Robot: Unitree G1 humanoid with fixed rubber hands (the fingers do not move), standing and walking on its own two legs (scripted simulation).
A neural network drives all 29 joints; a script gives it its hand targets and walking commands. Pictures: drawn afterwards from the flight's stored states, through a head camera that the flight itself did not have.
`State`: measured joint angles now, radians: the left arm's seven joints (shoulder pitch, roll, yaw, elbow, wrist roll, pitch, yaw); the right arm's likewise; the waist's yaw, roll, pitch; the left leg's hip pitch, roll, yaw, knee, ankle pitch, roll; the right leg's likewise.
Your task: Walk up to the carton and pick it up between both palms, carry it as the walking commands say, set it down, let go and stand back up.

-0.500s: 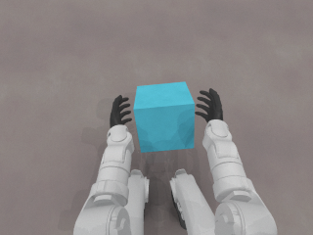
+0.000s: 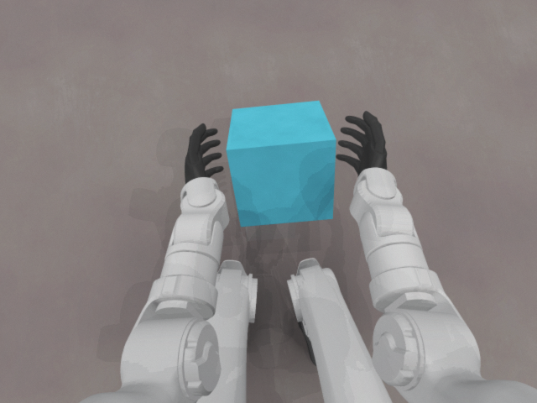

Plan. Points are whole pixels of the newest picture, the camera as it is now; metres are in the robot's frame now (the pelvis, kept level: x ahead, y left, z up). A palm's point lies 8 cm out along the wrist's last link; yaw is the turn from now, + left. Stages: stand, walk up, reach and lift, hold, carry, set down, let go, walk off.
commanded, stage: set down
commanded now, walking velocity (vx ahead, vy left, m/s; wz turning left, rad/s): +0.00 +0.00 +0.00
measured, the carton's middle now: (280, 162) +0.49 -0.03 -0.24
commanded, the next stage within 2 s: none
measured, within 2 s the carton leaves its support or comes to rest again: neither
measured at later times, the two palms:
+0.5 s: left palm (209, 174) +0.46 +0.10 -0.19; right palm (354, 169) +0.45 -0.15 -0.18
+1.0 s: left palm (220, 172) +0.48 +0.09 -0.28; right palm (345, 168) +0.47 -0.16 -0.26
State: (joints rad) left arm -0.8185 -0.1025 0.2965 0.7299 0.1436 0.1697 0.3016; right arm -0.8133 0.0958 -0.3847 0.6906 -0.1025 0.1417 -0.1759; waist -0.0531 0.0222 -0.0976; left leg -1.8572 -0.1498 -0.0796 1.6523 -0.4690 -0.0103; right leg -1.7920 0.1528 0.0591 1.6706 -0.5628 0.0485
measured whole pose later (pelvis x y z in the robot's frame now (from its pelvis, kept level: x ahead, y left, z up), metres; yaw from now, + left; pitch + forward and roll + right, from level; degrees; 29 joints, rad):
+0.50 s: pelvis -0.01 +0.00 -0.07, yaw -1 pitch +41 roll -2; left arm -1.02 -0.04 0.31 0.79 0.14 0.21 0.30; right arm -0.98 0.06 -0.42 0.71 -0.12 0.18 -0.18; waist -0.04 0.02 -0.01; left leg -2.09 -0.16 -0.06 1.86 -0.49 -0.03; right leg -2.02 0.18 0.05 1.89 -0.59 0.07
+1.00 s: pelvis -0.03 +0.00 -0.12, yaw -1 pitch +33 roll -2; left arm -1.25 0.06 0.22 0.81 0.02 0.17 0.30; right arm -1.21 -0.07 -0.36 0.73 -0.01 0.16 -0.22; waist -0.04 0.01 0.36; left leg -2.11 -0.17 -0.05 2.05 -0.50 -0.04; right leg -2.05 0.19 0.03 2.08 -0.61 0.08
